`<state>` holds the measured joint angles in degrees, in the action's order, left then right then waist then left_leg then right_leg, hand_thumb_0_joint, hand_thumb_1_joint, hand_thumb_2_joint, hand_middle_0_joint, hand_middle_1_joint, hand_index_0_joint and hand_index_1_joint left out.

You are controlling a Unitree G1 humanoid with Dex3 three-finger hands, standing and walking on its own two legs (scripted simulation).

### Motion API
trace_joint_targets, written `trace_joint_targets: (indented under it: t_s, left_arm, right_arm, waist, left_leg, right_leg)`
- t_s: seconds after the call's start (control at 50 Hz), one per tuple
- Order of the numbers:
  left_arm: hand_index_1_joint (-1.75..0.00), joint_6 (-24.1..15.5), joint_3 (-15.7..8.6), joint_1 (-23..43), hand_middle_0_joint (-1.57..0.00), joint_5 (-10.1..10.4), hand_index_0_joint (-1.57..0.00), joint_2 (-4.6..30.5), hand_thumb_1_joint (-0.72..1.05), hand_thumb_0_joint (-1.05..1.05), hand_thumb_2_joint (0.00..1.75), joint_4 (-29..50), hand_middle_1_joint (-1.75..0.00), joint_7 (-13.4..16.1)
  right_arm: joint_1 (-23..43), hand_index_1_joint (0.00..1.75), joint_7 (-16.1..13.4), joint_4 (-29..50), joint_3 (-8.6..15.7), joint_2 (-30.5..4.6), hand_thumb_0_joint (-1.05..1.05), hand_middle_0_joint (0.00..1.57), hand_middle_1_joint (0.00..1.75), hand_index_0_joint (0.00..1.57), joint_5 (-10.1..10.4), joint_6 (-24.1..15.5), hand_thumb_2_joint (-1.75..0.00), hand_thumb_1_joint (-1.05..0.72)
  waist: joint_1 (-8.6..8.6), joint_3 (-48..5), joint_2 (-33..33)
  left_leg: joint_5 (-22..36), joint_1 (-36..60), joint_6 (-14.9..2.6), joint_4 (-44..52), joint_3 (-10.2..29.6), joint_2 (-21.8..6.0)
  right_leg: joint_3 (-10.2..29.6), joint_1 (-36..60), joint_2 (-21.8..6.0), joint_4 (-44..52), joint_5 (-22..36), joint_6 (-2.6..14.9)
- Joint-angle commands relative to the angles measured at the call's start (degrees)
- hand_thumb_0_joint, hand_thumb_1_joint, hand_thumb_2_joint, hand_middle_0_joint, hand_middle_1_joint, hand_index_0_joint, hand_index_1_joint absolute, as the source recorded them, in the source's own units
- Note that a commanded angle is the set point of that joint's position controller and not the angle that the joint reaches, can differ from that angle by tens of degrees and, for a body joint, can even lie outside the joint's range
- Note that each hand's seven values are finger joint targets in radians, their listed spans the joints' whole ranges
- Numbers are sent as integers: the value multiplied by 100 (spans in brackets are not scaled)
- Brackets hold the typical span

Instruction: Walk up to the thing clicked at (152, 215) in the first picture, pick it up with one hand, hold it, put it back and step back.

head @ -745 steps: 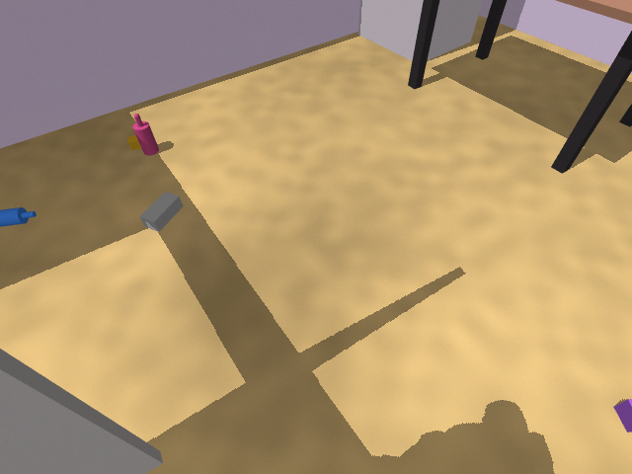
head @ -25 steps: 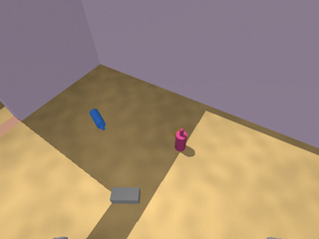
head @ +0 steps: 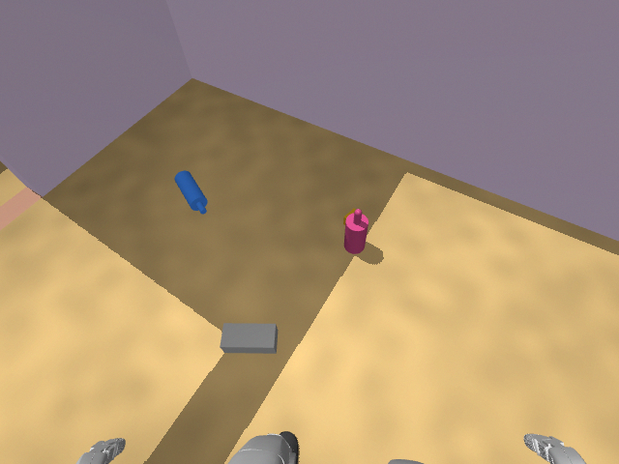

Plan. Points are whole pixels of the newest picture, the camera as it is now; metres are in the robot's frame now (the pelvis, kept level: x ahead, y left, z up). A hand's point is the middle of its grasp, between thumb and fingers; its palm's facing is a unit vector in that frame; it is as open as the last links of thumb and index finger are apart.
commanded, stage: walk up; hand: left
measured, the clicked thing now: (250, 338) +0.48 +0.25 -0.74
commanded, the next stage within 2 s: stand in 1.86 s
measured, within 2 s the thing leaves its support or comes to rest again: neither
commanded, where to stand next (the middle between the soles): +0.08 +0.03 m, yaw -3 degrees
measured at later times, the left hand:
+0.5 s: hand out of the picture +0.03 +0.32 -0.17, palm faces +0.01 -0.93 -0.36, open 7.3 cm
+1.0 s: hand out of the picture +0.02 +0.24 -0.14, palm faces +0.01 -0.91 -0.41, open 7.3 cm
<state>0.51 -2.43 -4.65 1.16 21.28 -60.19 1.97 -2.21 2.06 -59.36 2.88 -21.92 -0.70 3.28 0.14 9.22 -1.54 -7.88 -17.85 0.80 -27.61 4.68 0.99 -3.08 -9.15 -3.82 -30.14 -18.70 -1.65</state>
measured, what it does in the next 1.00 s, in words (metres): steps on the spot: left foot, then right foot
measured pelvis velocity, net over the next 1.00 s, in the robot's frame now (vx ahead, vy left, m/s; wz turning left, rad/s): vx -0.06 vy -0.03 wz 0.01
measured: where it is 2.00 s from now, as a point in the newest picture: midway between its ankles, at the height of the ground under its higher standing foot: outside the picture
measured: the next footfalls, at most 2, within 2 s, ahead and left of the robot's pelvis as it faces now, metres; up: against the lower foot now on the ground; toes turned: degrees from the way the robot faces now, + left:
left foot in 0.30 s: -0.04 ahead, +0.18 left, +0.00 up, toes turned +0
right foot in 0.68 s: +0.01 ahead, -0.12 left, +0.00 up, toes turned +2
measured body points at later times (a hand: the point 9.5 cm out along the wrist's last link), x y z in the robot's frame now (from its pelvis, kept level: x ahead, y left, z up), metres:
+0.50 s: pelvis -0.05 +0.04 -0.01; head -0.02 +0.07 +0.44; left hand +0.03 +0.36 -0.14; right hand +0.00 -0.27 -0.12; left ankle -0.08 +0.18 -0.73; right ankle -0.03 -0.10 -0.70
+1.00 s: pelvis -0.06 -0.03 -0.01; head -0.02 -0.05 +0.44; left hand +0.02 +0.28 -0.11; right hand +0.01 -0.35 -0.15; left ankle -0.05 +0.12 -0.70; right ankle -0.01 -0.13 -0.73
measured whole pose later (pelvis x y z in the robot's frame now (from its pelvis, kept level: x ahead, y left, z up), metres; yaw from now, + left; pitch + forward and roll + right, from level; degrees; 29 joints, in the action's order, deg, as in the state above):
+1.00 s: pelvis -0.06 -0.03 -0.01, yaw +1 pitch -3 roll +0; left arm -1.8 -2.5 -11.8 -1.2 19.7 -51.4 -0.2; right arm -12.7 0.4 -52.8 2.6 -23.9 -1.9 2.3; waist -0.7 7.2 -3.6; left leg -27.6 -21.6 -0.9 -52.0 4.5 -0.5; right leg -1.0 -17.8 0.9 -35.2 -14.6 1.9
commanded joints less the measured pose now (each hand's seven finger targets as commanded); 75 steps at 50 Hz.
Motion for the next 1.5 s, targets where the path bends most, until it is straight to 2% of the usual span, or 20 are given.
trace_joint_targets:
  t_s: [0.0, 0.04, 0.08, 0.14, 0.22, 0.26, 0.3, 0.34, 0.4, 0.48, 0.66, 0.72, 0.8, 1.02, 1.1, 1.16, 1.2, 1.3, 1.38, 1.48]
  left_arm:
    - [-30, 58, -353, -612, -20, -26, -20, 1371, 90, 0, 90, 443, -30, 105]
    - [-30, 40, -501, -579, -20, -150, -20, 1854, 90, 0, 90, 619, -30, 126]
    - [-30, -70, -598, -87, -20, -324, -20, 2186, 90, 0, 90, 975, -30, 181]
    - [-30, -68, -579, 548, -20, -367, -20, 1803, 90, 0, 90, 1276, -30, 173]
    - [-30, -111, -446, -132, -20, -489, -20, 1478, 90, 0, 90, 1275, -30, 33]
    - [-30, 53, -379, -135, -20, -409, -20, 1360, 90, 0, 90, 1261, -30, -95]
    - [-30, 130, -181, -628, -20, -327, -20, 652, 90, 0, 90, 1403, -30, -127]
    - [-30, 101, -322, 142, -20, -307, -20, 1387, 90, 0, 90, 1351, -30, -52]
    - [-30, 118, -457, -256, -20, -209, -20, 1463, 90, 0, 90, 1214, -30, -216]
    - [-30, 245, -536, 62, -20, -359, -20, 1391, 90, 0, 90, 1524, -30, -348]
    - [-30, 52, -587, -1262, -20, -226, -20, 1182, 90, 0, 90, 1046, -30, -399]
    - [-30, -119, -656, -1008, -20, -303, -20, 1997, 90, 0, 90, 1280, -30, -295]
    - [-30, -178, -519, -294, -20, -250, -20, 1579, 90, 0, 90, 1355, -30, -209]
    - [-30, -371, -529, -779, -20, -220, -20, 1757, 90, 0, 90, 1303, -30, 8]
    - [-30, -275, -370, -376, -20, -185, -20, 1519, 90, 0, 90, 1376, -30, -34]
    - [-30, -188, -152, -541, -20, -66, -20, 907, 90, 0, 90, 1317, -30, -64]
    - [-30, -169, -276, -539, -20, -122, -20, 1338, 90, 0, 90, 1039, -30, -46]
    - [-30, -260, -230, -702, -20, -113, -20, 1191, 90, 0, 90, 707, -30, -111]
    - [-30, -222, -127, -292, -20, -167, -20, 1315, 90, 0, 90, 685, -30, -197]
    - [-30, -321, -117, -345, -20, -174, -20, 1302, 90, 0, 90, 443, -30, -229]
  right_arm:
    - [114, 30, -71, 789, 447, -1382, 0, 20, 30, 20, 4, 125, -90, -90]
    - [310, 30, -49, 1094, 412, -1094, 0, 20, 30, 20, -41, 212, -90, -90]
    - [-74, 30, -47, 1268, 435, -1092, 0, 20, 30, 20, -131, 308, -90, -90]
    - [-766, 30, 29, 1141, 586, -1218, 0, 20, 30, 20, 0, 230, -90, -90]
    - [-577, 30, -3, 1098, 420, -896, 0, 20, 30, 20, 11, -105, -90, -90]
    - [-1358, 30, -138, 738, 427, -836, 0, 20, 30, 20, -76, -347, -90, -90]
    - [-1374, 30, -287, 833, 572, -1931, 0, 20, 30, 20, -266, -588, -90, -90]
    - [-856, 30, -325, 923, 653, -2375, 0, 20, 30, 20, -87, -625, -90, -90]
    - [-911, 30, -452, 967, 478, -1725, 0, 20, 30, 20, -113, -757, -90, -90]
    - [-1762, 30, -600, 862, 622, -1881, 0, 20, 30, 20, -45, -793, -90, -90]
    - [-850, 30, -467, 1411, 380, -1429, 0, 20, 30, 20, -73, -561, -90, -90]
    - [-1208, 30, -536, 1381, 244, -1152, 0, 20, 30, 20, 10, -400, -90, -90]
    - [-1480, 30, -409, 943, 257, -1235, 0, 20, 30, 20, 66, -378, -90, -90]
    - [-1086, 30, -182, 1057, 340, -1217, 0, 20, 30, 20, -124, -155, -90, -90]
    - [-1407, 30, -161, 876, 356, -1060, 0, 20, 30, 20, -87, -285, -90, -90]
    - [-834, 30, -247, 1063, 368, -1530, 0, 20, 30, 20, -133, -481, -90, -90]
    - [-516, 30, -218, 1038, 382, -1608, 0, 20, 30, 20, -89, -477, -90, -90]
    - [-324, 30, -219, 958, 189, -1256, 0, 20, 30, 20, 59, -497, -90, -90]
    - [-311, 30, -214, 794, 163, -1202, 0, 20, 30, 20, -16, -411, -90, -90]
    - [-241, 30, -155, 644, 99, -1097, 0, 20, 30, 20, 4, -494, -90, -90]
  waist:
    - [-73, -1649, -165]
    - [-388, -1310, 1171]
    - [-142, -843, 1313]
    - [320, -739, 1026]
    - [-198, -1373, 1343]
    - [231, -1614, 787]
    - [-22, -1233, -1029]
    - [183, -789, -662]
    - [10, -570, -571]
    - [293, -504, -584]
    - [-429, -929, -541]
    - [-331, -1072, 1040]
    - [46, -512, 713]
    - [-105, -938, 1018]
    - [166, -1198, 977]
    - [-116, -1058, -382]
    - [-81, -780, -395]
    - [-181, -1048, -528]
    - [-29, -439, -214]
    - [-67, -585, 69]
  left_leg:
    - [2125, 268, -917, -563, 619, -682]
    - [-323, -343, -382, -2550, -86, 292]
    - [-2439, -862, -120, -4091, 629, 54]
    - [-2316, -452, -152, -3995, 469, 39]
    - [-2076, -286, -23, -1091, -453, 50]
    - [-848, 1015, 51, 1163, -627, 92]
    - [1191, 1938, -606, 612, 2755, -1882]
    - [59, 666, -1705, 947, 3132, -2454]
    - [1493, 1443, -1115, 220, 1290, -1586]
    - [2363, 1618, -1322, 104, 1358, -1876]
    - [373, -280, -761, -1388, -135, -890]
    - [-2941, -993, -231, -3565, 190, -5]
    - [-2064, -822, -228, -3254, 219, -281]
    - [-2003, -562, -179, -2118, -62, -348]
    - [-999, 796, -248, -385, -450, -124]
    - [-437, 902, -938, 847, 1918, -1809]
    - [-490, -186, -1457, 624, 1727, -1972]
    - [453, 153, -563, -226, 276, -988]
    - [-2764, -9, -428, 651, 393, -774]
    - [-1943, 300, -409, 508, 164, -702]
  right_leg:
    - [442, 188, -248, -720, 1139, 658]
    - [1753, -320, -1845, 774, 1727, 1454]
    - [2404, -960, -2744, 1007, 2825, 2110]
    - [1021, -1168, -1807, 239, 3087, 1582]
    - [589, 270, -944, -408, 1393, 1019]
    - [220, -8, -549, -1888, 884, 820]
    - [777, -2592, 494, -3148, -1995, 303]
    - [1144, -2033, -95, -2720, -1581, 288]
    - [1218, -2273, 54, -2484, -787, 285]
    - [1091, -2459, 142, -2654, -868, 267]
    - [61, 448, 528, 80, 306, 355]
    - [3982, -38, -1774, 1420, -143, 1511]
    - [2191, -587, -845, 1159, -707, 1090]
    - [2203, -363, -1359, 544, 1636, 1430]
    - [1403, -1048, -835, -220, 1584, 976]
    - [586, -1756, 491, -1406, -698, 281]
    - [736, -907, 222, -1788, -1448, 299]
    - [624, -16, 261, -56, 1265, 413]
    - [1334, -901, 4, 399, -723, 514]
    - [1494, -716, -97, 808, -202, 536]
